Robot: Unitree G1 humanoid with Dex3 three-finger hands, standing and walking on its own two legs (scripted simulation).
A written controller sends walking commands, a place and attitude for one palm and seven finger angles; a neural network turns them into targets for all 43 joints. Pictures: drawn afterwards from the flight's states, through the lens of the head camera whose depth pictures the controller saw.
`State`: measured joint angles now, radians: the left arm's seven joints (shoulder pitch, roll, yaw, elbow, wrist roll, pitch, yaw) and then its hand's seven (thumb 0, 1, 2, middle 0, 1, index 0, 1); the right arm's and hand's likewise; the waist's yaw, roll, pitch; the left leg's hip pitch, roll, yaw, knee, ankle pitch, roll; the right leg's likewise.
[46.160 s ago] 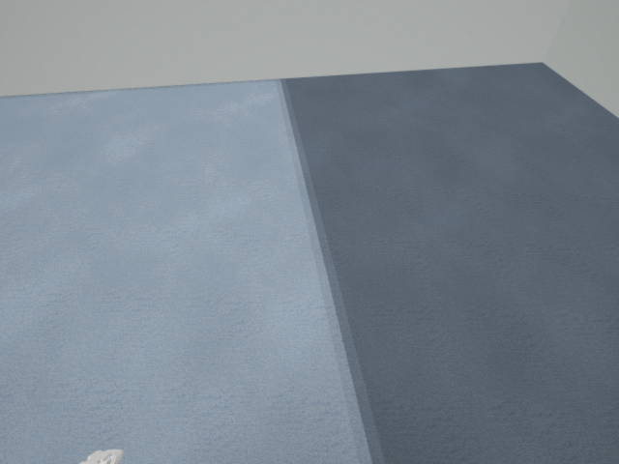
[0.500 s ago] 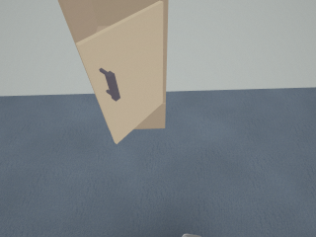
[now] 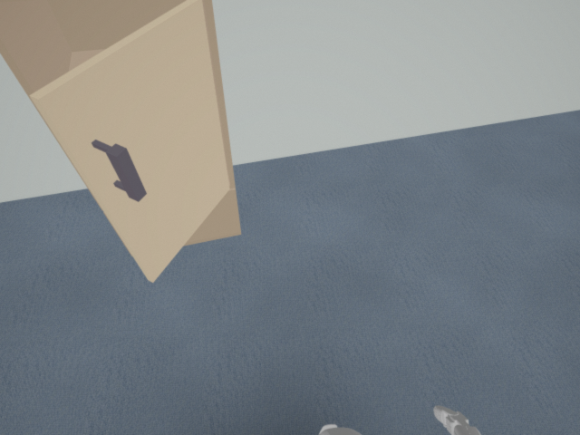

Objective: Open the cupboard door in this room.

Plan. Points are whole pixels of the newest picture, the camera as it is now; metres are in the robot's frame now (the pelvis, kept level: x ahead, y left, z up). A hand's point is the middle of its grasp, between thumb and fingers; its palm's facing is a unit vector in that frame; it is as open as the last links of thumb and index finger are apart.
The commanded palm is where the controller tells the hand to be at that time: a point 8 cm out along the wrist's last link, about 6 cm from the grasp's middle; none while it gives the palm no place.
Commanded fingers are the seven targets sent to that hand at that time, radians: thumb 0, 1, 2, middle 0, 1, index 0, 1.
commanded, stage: walk to a spot facing it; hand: left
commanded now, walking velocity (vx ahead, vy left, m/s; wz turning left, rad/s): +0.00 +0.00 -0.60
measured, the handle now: (118, 170) +0.52 +0.37 -0.02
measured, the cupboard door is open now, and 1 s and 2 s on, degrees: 48 48 48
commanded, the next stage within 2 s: none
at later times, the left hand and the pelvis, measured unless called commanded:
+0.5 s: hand (199, 413) +0.16 +0.16 -0.18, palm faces -0.31 -0.93 -0.21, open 7.4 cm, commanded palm none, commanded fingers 0.00 0.90 0.90 -0.20 -0.30 -0.20 -0.30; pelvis +0.02 -0.01 -0.01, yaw -19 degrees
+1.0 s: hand (251, 374) +0.23 +0.08 -0.18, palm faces -0.56 -0.80 -0.19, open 7.4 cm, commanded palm none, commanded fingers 0.00 0.90 0.90 -0.20 -0.30 -0.20 -0.30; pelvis +0.09 -0.06 -0.01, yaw -38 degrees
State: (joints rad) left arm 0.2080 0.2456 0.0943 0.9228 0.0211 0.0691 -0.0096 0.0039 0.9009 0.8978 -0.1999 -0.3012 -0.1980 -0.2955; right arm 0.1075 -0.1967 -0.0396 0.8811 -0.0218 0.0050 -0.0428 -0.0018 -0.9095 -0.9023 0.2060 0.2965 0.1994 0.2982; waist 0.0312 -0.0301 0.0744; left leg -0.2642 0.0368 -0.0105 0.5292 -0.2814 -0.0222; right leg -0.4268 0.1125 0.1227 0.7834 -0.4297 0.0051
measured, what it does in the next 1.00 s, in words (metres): walks ahead, turning right: right foot, then left foot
